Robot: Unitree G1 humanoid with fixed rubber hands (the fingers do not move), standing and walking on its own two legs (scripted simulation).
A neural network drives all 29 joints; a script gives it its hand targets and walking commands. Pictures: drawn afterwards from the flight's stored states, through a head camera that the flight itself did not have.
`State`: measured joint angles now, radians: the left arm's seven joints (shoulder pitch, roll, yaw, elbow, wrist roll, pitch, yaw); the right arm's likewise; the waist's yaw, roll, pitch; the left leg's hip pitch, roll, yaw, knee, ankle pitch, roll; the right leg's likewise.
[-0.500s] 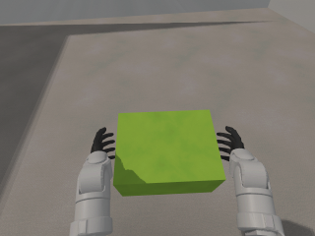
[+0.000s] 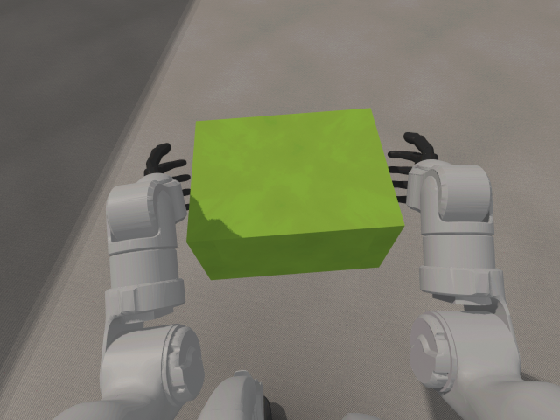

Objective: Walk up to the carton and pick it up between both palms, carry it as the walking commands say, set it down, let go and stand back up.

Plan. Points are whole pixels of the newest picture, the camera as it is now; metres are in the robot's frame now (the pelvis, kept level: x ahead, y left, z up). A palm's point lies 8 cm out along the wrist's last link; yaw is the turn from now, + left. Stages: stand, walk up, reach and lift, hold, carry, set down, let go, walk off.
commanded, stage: carry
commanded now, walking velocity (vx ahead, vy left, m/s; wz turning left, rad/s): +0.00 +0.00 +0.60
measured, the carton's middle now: (289, 195) +0.43 -0.01 +0.01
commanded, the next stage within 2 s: none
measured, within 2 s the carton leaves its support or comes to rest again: neither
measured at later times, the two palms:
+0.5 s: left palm (69, 290) +0.26 +0.26 +0.08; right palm (332, 194) +0.38 -0.07 +0.08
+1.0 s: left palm out of the picture +0.11 +0.30 +0.11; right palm (269, 238) +0.31 +0.02 +0.10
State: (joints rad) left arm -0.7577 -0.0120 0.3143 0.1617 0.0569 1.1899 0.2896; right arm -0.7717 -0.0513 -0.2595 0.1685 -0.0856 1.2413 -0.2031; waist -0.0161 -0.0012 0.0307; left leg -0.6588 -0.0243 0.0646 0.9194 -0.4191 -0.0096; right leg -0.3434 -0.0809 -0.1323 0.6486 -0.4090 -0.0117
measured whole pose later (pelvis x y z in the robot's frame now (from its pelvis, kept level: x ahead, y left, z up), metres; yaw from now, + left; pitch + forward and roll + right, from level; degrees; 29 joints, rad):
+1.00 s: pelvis -0.10 -0.05 +0.00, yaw +34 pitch +4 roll +0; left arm -0.72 -0.02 0.31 0.18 0.03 1.19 0.32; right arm -0.73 -0.03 -0.26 0.15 -0.12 1.23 -0.19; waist 0.03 0.04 0.03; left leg -0.57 -0.02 0.03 0.81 -0.43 0.02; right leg -0.40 -0.09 -0.16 0.66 -0.33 -0.01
